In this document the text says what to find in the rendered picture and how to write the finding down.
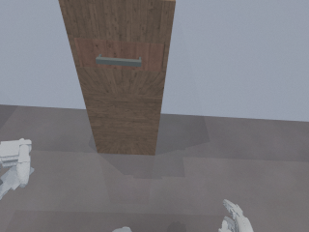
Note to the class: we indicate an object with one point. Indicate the robot left hand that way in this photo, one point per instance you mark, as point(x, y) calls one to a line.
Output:
point(14, 154)

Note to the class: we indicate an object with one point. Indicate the robot right hand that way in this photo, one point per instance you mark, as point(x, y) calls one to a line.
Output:
point(241, 223)

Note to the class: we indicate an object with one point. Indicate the cabinet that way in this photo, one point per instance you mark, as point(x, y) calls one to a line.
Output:
point(123, 106)

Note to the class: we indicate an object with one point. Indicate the drawer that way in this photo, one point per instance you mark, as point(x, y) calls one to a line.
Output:
point(89, 49)

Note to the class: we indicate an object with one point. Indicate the handle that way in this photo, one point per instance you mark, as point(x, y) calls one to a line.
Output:
point(119, 61)

